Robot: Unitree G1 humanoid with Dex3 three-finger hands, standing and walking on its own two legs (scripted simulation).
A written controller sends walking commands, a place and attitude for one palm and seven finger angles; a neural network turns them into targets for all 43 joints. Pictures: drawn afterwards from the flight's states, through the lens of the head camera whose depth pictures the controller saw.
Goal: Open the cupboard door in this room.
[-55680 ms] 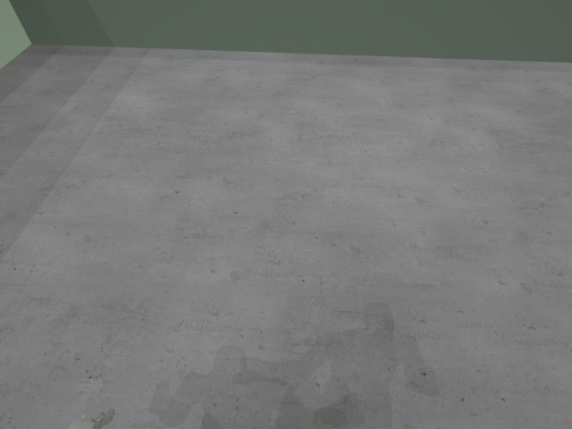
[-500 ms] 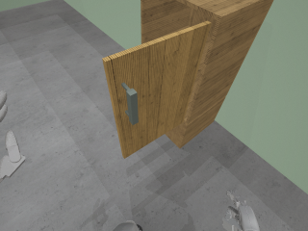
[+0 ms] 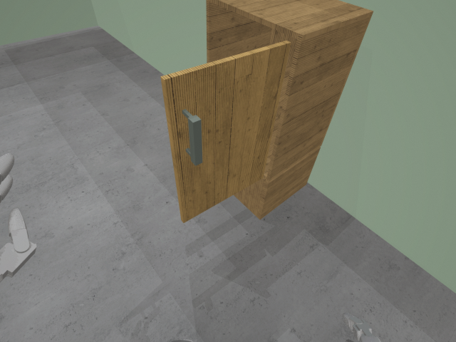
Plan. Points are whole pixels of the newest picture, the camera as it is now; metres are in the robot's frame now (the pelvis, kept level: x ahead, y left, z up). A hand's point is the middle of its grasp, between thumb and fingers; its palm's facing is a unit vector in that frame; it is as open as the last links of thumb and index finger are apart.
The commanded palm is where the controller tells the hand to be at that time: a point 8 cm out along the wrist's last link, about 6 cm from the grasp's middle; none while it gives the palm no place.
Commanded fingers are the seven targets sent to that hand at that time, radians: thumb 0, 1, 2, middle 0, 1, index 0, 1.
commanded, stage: stop stepping back and stand still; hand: left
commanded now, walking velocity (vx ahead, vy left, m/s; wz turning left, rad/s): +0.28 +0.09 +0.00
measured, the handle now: (191, 137) +0.61 +0.16 -0.01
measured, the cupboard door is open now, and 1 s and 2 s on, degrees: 86 86 86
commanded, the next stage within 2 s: let the arm hang, fingers relaxed in 0.72 s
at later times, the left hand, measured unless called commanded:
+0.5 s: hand (0, 279) +0.15 +0.28 +0.16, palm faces +0.43 -0.77 -0.48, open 7.4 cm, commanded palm +0.09 +0.32 +0.18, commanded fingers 0.00 0.90 0.90 -0.20 -0.30 -0.20 -0.30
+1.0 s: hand out of the picture +0.09 +0.27 -0.08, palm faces +0.06 -0.92 -0.40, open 7.4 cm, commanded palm none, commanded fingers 0.00 0.90 0.90 -0.20 -0.30 -0.20 -0.30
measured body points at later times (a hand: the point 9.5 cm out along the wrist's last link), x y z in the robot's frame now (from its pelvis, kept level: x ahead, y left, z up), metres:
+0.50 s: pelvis -0.05 +0.02 +0.00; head -0.04 +0.01 +0.45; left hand +0.12 +0.32 +0.18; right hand +0.11 -0.22 -0.09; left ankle -0.03 +0.13 -0.74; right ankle -0.05 -0.09 -0.74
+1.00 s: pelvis -0.07 +0.02 -0.01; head -0.06 +0.00 +0.44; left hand +0.09 +0.31 -0.06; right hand +0.08 -0.23 -0.13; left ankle -0.03 +0.13 -0.74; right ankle -0.05 -0.09 -0.74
